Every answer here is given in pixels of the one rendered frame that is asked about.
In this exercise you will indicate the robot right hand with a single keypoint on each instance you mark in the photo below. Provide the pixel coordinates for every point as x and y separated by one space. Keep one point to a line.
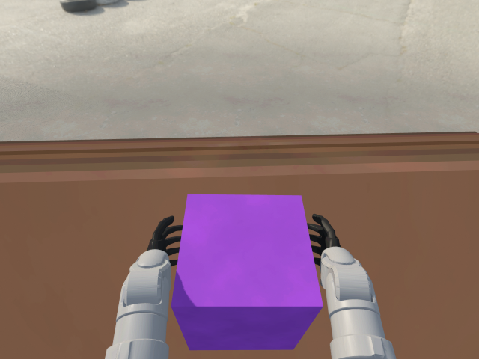
326 240

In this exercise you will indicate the carton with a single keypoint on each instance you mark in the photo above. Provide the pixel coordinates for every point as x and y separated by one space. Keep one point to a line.
246 277

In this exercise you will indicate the robot right forearm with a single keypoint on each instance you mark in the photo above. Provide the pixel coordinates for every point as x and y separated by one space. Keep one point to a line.
357 329

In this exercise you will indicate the robot left hand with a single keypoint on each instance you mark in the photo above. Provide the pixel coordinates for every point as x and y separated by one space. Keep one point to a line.
159 240

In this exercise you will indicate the robot left forearm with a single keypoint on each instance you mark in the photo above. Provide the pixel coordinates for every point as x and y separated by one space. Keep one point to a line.
141 322

